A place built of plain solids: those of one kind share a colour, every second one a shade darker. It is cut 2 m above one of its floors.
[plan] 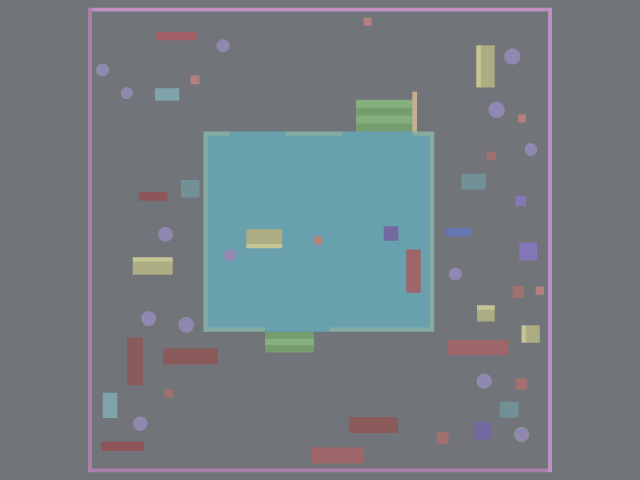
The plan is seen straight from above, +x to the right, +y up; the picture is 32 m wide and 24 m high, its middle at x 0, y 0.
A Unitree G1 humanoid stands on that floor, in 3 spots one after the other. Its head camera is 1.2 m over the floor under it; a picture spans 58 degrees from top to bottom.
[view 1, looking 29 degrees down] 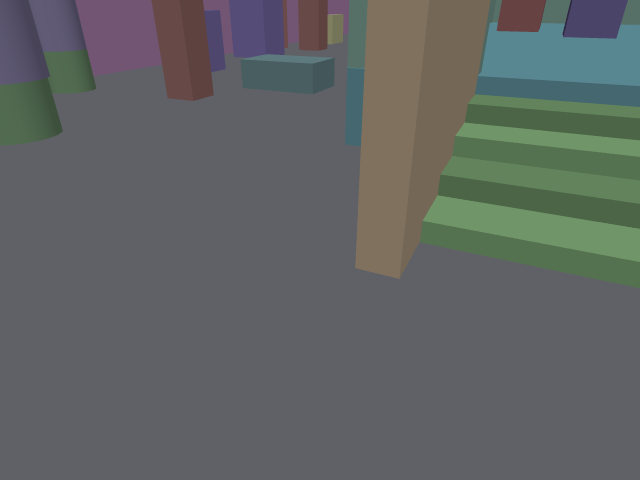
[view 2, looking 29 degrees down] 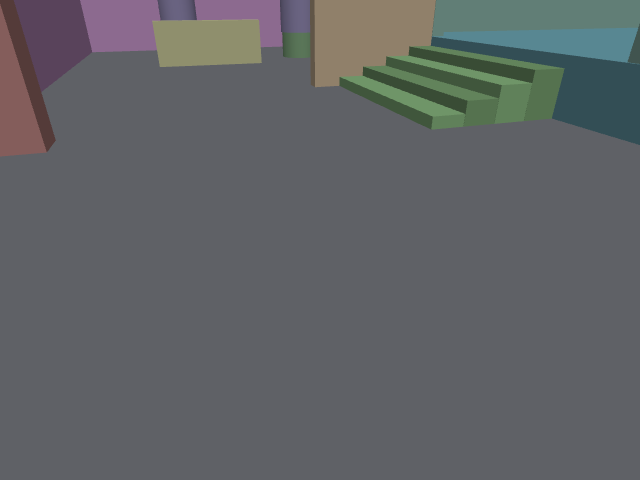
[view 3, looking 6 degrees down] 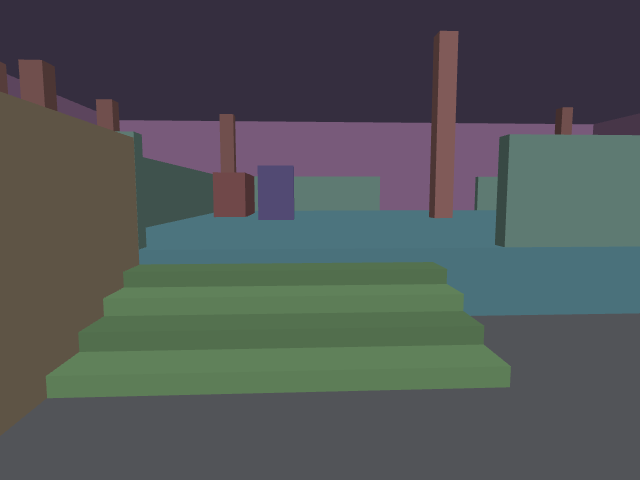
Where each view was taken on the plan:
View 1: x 4.22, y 9.19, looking -65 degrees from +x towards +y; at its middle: ground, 2.48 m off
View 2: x -2.18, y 9.54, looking -18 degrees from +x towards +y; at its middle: ground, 2.48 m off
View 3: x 3.13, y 9.54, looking -93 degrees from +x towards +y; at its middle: floor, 4.96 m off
